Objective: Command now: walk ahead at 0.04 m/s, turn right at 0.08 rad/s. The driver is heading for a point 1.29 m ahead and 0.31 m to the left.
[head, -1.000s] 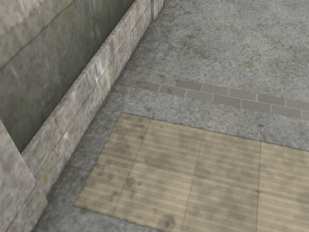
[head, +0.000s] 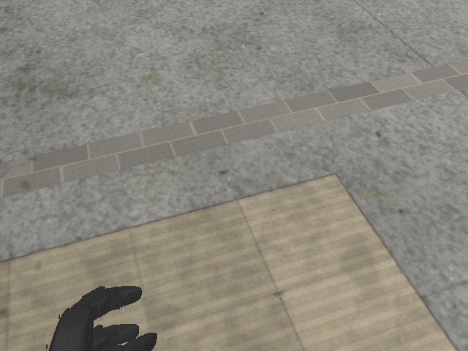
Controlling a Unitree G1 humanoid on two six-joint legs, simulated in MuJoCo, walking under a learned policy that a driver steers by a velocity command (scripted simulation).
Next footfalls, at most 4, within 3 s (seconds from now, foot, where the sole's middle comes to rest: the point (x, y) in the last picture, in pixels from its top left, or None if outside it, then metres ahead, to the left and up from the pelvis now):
0.50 left None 0.10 0.10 -0.76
1.02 right None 0.24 -0.07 -0.76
1.40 left None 0.40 0.26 -0.76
1.88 right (234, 290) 0.74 0.00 -0.76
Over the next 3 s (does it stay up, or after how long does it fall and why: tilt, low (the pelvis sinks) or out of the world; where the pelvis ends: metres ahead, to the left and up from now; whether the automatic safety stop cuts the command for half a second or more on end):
stays up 0.92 0.12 0.02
